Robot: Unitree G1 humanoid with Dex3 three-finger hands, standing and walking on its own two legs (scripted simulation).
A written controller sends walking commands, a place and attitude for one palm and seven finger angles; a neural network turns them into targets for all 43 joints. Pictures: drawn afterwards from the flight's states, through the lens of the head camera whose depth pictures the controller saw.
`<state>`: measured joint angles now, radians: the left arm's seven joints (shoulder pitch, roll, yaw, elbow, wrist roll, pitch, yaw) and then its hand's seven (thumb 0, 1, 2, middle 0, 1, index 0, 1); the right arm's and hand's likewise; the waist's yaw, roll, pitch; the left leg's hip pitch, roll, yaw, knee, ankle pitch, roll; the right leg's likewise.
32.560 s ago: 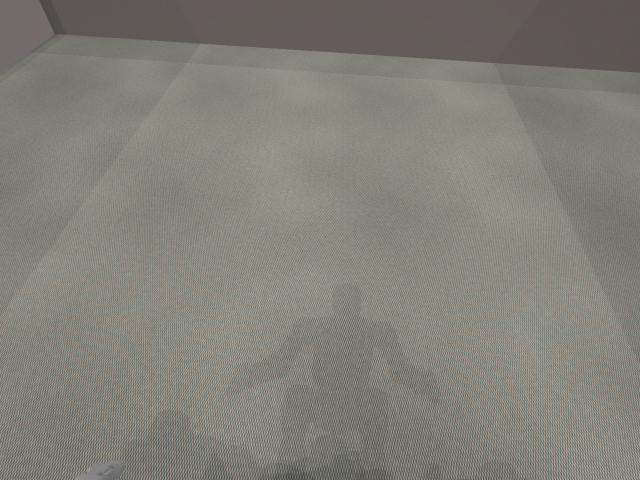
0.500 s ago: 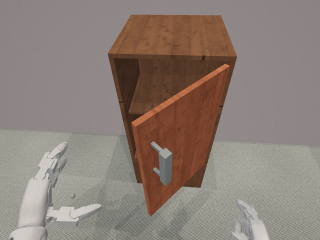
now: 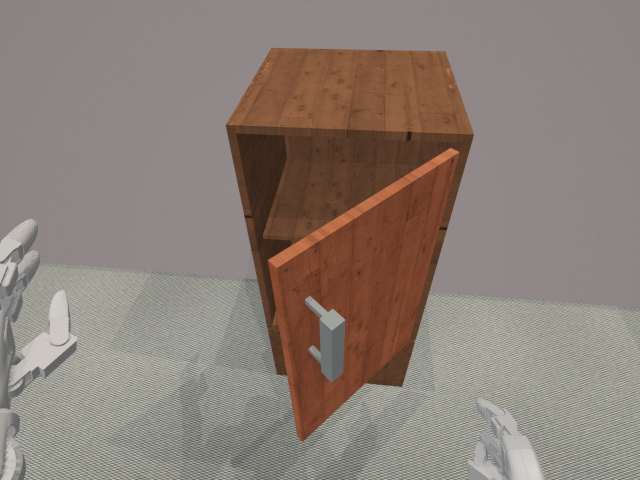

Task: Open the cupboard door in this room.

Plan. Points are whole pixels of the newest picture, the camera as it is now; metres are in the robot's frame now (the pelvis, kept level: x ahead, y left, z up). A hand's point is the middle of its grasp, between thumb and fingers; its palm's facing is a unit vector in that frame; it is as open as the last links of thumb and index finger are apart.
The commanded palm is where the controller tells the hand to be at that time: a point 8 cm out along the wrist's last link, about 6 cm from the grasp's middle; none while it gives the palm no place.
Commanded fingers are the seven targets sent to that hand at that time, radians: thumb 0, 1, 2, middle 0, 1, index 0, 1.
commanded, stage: draw the hand back to the body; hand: left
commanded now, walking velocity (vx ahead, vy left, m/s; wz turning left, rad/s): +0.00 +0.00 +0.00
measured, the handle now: (322, 338) +0.33 +0.05 -0.04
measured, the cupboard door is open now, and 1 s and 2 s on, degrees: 48 48 48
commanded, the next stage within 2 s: step back with the hand held close in 0.28 s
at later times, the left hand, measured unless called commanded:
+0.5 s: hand (71, 343) +0.18 +0.26 +0.17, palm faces +0.48 -0.77 -0.42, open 7.4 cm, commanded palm +0.12 +0.29 +0.17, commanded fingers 0.00 0.90 0.90 -0.20 -0.30 -0.20 -0.30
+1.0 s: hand (22, 411) +0.12 +0.27 +0.15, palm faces +0.44 -0.75 -0.50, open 7.4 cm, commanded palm +0.06 +0.31 +0.17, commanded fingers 0.00 0.90 0.90 -0.20 -0.30 -0.20 -0.30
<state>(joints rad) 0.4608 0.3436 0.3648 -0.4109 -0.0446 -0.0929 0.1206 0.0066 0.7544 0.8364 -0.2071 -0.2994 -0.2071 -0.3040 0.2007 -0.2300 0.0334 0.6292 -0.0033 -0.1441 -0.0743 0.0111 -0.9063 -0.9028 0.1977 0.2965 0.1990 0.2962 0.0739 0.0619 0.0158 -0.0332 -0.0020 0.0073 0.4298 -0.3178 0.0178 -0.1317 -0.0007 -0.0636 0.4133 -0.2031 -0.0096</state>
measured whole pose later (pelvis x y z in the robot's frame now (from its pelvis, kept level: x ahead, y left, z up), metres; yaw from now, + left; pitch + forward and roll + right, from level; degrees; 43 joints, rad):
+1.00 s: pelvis -0.08 +0.01 -0.01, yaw +0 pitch -1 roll +0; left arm 0.53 0.39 0.43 -0.47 0.01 -0.20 0.15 0.01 0.89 0.90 -0.22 -0.30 -0.22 -0.30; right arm 0.22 -0.23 0.00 0.55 0.01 -0.06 -0.09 0.01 -0.91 -0.90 0.20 0.30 0.20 0.30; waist 0.01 -0.01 0.04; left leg -0.30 -0.03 0.03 0.58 -0.26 0.05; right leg -0.38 -0.03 -0.03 0.52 -0.12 0.00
